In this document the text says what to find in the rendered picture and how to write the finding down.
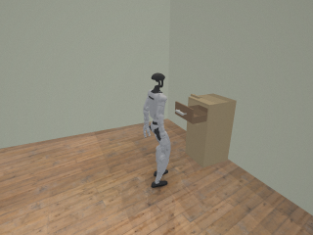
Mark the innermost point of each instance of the robot left forearm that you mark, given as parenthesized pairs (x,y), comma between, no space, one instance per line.
(146,117)

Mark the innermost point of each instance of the cabinet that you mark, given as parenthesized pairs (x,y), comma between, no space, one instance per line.
(208,143)

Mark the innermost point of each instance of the robot right upper arm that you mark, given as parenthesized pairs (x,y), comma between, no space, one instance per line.
(161,103)

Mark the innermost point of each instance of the robot left hand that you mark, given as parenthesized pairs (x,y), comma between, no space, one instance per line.
(146,127)

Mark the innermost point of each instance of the drawer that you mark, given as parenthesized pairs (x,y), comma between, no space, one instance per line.
(193,114)

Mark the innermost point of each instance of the robot left upper arm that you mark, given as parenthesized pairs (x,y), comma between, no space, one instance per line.
(147,102)

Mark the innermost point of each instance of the robot right forearm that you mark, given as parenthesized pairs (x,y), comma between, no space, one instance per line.
(161,129)

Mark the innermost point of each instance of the robot right shin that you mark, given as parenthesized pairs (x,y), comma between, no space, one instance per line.
(161,168)

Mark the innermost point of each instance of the robot right hand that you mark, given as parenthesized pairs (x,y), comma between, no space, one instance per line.
(164,142)

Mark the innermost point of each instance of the left robot thigh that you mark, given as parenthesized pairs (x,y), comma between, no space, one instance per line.
(158,148)

